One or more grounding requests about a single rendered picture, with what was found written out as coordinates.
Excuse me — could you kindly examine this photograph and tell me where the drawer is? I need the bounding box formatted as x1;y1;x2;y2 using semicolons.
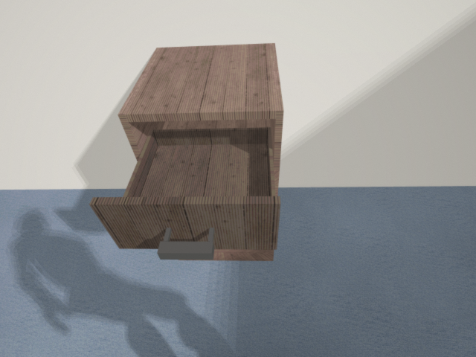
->
89;127;280;250

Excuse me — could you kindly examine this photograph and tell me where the cabinet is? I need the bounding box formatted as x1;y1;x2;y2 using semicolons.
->
118;43;283;261

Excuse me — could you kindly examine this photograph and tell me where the handle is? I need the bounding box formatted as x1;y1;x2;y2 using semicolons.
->
157;228;214;260

